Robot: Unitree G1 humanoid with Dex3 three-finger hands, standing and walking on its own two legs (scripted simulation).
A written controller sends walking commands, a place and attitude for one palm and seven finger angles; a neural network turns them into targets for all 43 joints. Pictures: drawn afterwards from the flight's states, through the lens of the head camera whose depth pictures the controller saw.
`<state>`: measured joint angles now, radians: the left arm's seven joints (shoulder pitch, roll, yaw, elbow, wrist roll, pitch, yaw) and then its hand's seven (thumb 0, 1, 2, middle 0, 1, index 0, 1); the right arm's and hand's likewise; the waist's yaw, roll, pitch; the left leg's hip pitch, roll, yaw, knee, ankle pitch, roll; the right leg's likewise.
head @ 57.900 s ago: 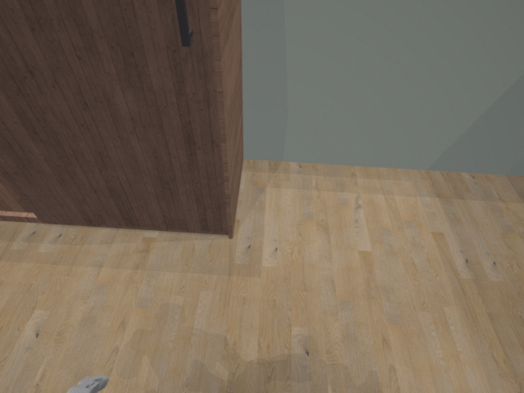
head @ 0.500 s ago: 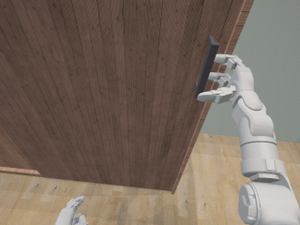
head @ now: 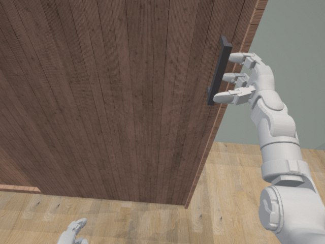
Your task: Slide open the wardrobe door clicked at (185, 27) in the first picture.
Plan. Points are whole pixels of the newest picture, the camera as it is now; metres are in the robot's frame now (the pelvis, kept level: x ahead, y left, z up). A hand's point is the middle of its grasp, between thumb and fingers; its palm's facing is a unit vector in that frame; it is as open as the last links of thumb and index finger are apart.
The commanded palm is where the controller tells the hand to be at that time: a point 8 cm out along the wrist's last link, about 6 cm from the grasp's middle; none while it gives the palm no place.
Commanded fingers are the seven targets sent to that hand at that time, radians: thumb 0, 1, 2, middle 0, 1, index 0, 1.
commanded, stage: slide the fingers in behind the handle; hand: right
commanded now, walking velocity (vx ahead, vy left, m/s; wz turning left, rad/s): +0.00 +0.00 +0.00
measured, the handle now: (216, 72) +0.47 -0.10 +0.22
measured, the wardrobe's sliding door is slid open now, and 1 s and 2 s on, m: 0.00 0.00 0.00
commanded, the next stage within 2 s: grip the handle and tug to test in 1.74 s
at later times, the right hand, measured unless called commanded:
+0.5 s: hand (227, 87) +0.41 -0.11 +0.22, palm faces +0.00 +1.00 +0.02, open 14.0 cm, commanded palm +0.39 -0.16 +0.22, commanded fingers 0.00 0.50 -0.30 0.30 1.20 0.30 1.20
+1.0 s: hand (213, 83) +0.42 -0.08 +0.22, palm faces -0.02 +1.00 +0.02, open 14.0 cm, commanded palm +0.40 -0.14 +0.22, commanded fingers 0.00 0.50 -0.30 0.30 1.20 0.30 1.20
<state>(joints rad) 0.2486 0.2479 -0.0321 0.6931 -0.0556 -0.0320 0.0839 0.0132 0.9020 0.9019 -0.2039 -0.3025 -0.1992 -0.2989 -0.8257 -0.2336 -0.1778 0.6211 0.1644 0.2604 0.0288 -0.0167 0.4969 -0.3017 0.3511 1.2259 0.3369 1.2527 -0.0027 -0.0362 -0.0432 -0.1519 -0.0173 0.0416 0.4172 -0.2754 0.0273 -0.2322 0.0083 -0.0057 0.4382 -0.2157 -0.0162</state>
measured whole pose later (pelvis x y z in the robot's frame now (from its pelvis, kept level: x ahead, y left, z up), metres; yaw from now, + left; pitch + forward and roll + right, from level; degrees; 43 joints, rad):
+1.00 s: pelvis +0.00 +0.00 +0.00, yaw +1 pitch +0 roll +0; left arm 0.25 0.23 -0.03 0.69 -0.05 -0.01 0.07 0.01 0.90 0.90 -0.20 -0.30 -0.20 -0.30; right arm -0.73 -0.14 -0.13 0.46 0.16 0.30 -0.05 -0.02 0.50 -0.30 0.30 1.20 0.30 1.20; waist 0.00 -0.04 -0.04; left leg -0.13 -0.02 0.02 0.40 -0.27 0.03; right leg -0.19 0.00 -0.02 0.41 -0.21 -0.01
